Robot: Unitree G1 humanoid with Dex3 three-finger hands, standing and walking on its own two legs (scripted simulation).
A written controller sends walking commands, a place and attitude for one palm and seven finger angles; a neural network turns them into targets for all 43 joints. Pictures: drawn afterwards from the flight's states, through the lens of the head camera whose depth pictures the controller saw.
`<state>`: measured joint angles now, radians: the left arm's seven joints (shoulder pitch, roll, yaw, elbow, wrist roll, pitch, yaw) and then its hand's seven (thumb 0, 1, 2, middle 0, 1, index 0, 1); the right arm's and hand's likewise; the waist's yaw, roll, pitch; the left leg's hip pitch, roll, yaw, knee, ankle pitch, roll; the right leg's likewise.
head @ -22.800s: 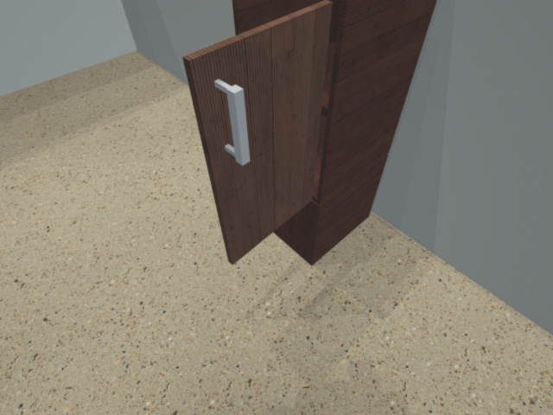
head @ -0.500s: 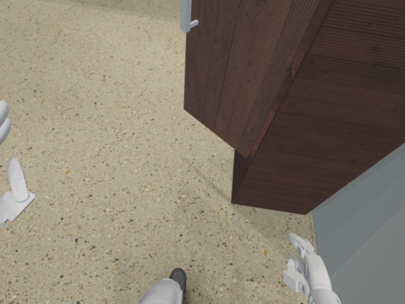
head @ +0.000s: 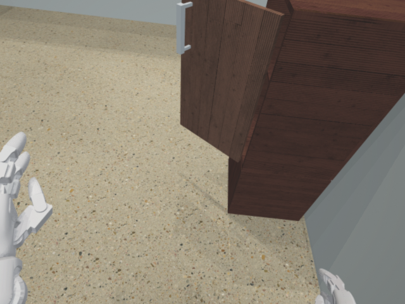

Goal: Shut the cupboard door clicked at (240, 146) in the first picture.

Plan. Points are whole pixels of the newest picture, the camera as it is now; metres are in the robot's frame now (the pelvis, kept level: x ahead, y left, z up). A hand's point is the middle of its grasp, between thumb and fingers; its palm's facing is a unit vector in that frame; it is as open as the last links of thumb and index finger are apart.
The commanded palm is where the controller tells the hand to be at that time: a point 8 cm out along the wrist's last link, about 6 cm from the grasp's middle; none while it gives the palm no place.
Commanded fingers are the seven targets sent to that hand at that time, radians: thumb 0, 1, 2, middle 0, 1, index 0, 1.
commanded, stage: stop stepping back and stand still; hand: left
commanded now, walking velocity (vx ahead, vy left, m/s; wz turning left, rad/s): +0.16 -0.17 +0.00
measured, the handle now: (184, 28) +0.90 +0.10 +0.13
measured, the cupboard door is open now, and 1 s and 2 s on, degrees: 54 54 54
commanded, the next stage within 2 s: let the arm hang, fingers relaxed in 0.84 s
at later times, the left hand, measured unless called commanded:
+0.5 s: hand (3, 213) +0.20 +0.28 +0.16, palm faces +0.42 -0.84 -0.34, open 7.5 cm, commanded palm +0.14 +0.33 +0.19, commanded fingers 0.00 0.90 0.90 -0.20 -0.30 -0.20 -0.30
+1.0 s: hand (19, 221) +0.21 +0.29 +0.12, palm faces +0.28 -0.85 -0.45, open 7.5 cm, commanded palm none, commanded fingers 0.00 0.90 0.90 -0.20 -0.30 -0.20 -0.30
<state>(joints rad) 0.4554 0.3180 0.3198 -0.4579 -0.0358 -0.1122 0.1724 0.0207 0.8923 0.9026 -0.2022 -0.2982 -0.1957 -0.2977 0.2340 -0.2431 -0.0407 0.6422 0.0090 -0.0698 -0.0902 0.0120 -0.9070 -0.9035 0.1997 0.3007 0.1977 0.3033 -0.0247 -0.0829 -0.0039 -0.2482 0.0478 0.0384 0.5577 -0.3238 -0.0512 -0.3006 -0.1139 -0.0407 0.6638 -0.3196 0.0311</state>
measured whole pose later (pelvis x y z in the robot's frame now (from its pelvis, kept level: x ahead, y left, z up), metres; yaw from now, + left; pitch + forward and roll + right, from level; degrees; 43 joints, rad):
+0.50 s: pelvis -0.01 +0.03 +0.00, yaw +0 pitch -2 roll -1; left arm 0.50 0.38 0.36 -0.53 -0.02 -0.16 0.17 0.02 0.89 0.90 -0.21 -0.30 -0.20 -0.30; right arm 0.26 -0.15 0.02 0.65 -0.01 -0.12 -0.06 0.01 -0.91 -0.90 0.20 0.30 0.20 0.30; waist 0.00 -0.09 0.02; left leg -0.28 0.00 0.04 0.56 -0.25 0.04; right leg -0.29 0.00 -0.01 0.75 -0.40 0.01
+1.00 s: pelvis -0.01 +0.04 +0.01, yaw +0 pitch +1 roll -2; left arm 0.42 0.41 0.25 -0.27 0.01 -0.15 0.09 0.01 0.89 0.90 -0.21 -0.30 -0.20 -0.30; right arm 0.21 -0.27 -0.01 0.69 0.01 -0.09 -0.02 0.01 -0.90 -0.90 0.20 0.30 0.20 0.30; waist 0.02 0.01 -0.02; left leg -0.33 -0.01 0.04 0.56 -0.24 0.05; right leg -0.22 0.01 -0.05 0.50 -0.29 0.00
